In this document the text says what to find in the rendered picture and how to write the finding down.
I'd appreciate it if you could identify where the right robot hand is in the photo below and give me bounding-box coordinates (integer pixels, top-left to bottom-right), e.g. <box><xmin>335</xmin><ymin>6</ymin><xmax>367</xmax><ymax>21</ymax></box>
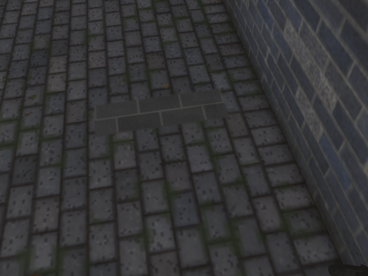
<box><xmin>328</xmin><ymin>264</ymin><xmax>368</xmax><ymax>276</ymax></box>

